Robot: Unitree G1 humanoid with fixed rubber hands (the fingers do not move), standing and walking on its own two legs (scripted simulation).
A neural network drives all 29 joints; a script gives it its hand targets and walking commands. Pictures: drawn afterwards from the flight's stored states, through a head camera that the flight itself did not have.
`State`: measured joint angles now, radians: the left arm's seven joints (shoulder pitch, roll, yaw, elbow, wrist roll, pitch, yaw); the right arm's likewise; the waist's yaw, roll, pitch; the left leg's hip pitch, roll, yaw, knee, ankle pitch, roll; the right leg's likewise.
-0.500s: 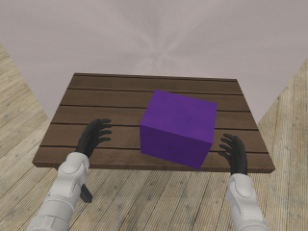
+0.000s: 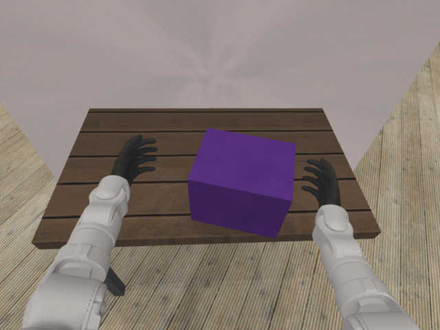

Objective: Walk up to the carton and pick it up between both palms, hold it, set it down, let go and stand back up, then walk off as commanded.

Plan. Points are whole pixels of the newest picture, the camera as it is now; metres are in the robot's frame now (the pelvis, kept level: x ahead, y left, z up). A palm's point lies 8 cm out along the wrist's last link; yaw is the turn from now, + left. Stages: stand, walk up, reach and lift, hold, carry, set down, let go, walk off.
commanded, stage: reach and lift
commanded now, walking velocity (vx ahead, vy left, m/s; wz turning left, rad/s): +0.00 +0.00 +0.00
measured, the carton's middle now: (241, 183) +0.46 -0.07 -0.07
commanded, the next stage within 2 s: none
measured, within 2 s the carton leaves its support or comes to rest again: neither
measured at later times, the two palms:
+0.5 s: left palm (134, 134) +0.46 +0.16 +0.11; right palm (330, 162) +0.39 -0.22 +0.09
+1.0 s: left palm (136, 155) +0.46 +0.17 +0.05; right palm (329, 180) +0.38 -0.23 +0.04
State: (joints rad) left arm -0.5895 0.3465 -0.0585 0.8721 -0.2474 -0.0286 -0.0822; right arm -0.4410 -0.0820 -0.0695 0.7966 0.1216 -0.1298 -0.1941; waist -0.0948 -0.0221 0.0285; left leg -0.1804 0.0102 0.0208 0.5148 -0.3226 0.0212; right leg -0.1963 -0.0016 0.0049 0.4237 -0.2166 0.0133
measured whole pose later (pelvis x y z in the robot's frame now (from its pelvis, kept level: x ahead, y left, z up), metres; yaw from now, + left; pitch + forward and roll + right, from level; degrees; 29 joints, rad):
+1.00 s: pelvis +0.00 +0.00 -0.01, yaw +0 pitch +13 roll -2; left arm -1.02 0.35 -0.15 1.58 -0.29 -0.32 -0.06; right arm -0.88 -0.16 -0.07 1.45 0.24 -0.32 -0.14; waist -0.14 -0.02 -0.11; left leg -0.49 0.01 0.02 0.58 -0.32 0.00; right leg -0.50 0.00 0.00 0.47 -0.21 0.01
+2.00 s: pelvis -0.02 -0.01 -0.04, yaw +0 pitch +28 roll -1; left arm -1.16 0.29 0.08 1.67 -0.02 -0.49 -0.03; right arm -1.00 -0.07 -0.25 1.46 0.01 -0.49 -0.14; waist -0.16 -0.02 -0.22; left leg -0.90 0.01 0.01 0.76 -0.35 0.00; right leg -0.93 0.00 0.00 0.71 -0.25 0.01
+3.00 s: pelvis -0.02 -0.01 -0.04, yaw +0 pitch +27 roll -1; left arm -1.16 0.28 0.36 1.66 0.19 -0.56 -0.01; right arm -0.95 0.01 -0.58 1.32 -0.31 -0.55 -0.15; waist -0.15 -0.01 -0.17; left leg -0.90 0.01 0.01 0.76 -0.34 0.00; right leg -0.93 0.00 0.00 0.71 -0.25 0.01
